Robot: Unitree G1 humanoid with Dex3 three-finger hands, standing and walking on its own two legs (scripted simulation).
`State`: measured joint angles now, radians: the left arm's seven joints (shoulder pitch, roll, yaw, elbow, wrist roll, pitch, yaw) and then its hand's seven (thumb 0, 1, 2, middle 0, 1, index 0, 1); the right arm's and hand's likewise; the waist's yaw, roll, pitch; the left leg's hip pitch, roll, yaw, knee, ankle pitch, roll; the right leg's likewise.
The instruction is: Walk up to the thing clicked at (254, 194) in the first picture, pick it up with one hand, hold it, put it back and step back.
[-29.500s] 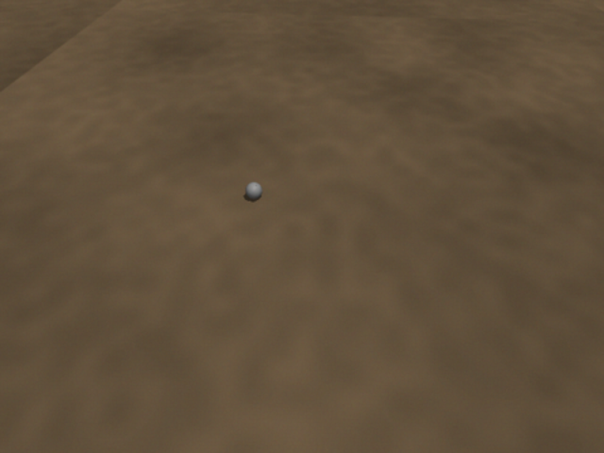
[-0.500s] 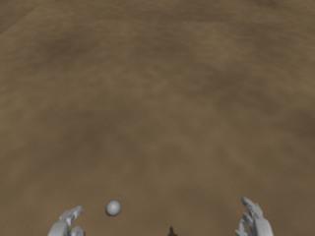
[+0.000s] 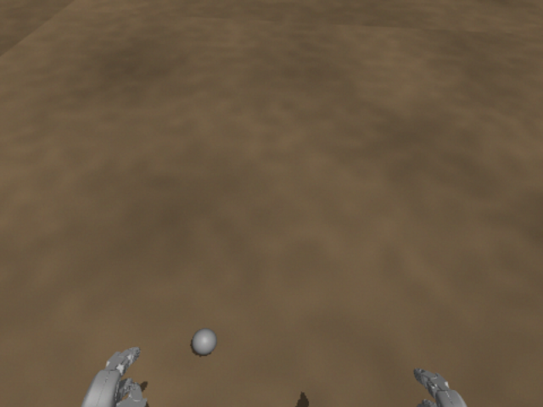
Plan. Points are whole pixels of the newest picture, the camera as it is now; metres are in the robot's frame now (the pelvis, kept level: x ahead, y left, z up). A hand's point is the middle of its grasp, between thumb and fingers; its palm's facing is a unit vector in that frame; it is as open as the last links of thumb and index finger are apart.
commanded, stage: stand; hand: left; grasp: from above
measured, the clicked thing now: (204, 341) +0.45 +0.24 -0.69
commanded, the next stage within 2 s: none
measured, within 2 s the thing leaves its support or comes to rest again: neither
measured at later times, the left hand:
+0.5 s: hand out of the picture +0.03 +0.25 -0.12, palm faces +0.02 -0.95 -0.32, open 7.4 cm
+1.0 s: hand out of the picture +0.03 +0.24 -0.11, palm faces +0.01 -0.94 -0.33, open 7.4 cm
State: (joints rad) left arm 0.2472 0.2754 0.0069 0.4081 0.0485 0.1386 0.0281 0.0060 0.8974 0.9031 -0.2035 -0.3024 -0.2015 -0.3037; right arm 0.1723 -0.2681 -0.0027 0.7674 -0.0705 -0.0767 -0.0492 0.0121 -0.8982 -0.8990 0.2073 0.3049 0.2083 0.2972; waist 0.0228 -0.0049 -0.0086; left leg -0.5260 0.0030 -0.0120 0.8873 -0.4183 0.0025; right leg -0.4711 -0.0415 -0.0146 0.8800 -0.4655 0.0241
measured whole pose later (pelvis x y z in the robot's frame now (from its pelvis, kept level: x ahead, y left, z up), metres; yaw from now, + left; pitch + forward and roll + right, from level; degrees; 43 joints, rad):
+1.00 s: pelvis -0.01 +0.00 +0.05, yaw +0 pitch -4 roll +0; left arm 0.18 0.30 0.02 1.14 0.03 0.00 0.02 0.00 0.90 0.90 -0.20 -0.30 -0.20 -0.30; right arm 0.16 -0.31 -0.03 1.13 -0.02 0.01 -0.01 0.01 -0.90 -0.90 0.20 0.30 0.20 0.30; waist 0.01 0.02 0.06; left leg -0.15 0.00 -0.01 0.39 -0.17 0.00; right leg -0.09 -0.04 -0.02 0.37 -0.20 0.03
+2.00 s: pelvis +0.01 -0.01 +0.05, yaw -1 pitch -3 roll +0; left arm 0.11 0.32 0.02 1.12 0.02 0.00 0.00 0.00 0.90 0.90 -0.20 -0.30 -0.20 -0.30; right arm 0.10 -0.33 -0.02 1.15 -0.01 0.00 -0.01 0.01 -0.90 -0.90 0.20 0.30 0.21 0.30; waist 0.00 0.01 0.05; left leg -0.11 0.02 0.00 0.33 -0.16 -0.02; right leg -0.07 -0.02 -0.02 0.33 -0.20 0.02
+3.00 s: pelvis -0.09 +0.04 +0.03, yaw -5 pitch -2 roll -1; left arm 0.09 0.39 0.06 0.88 0.01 0.07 0.01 0.00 0.90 0.90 -0.20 -0.30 -0.20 -0.30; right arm 0.12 -0.35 -0.04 0.87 -0.02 0.02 -0.02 0.01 -0.90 -0.90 0.21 0.30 0.21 0.30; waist -0.02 -0.03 0.21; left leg -0.35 0.00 0.06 0.62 -0.25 0.07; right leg -0.37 0.07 0.13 1.01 -0.52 0.01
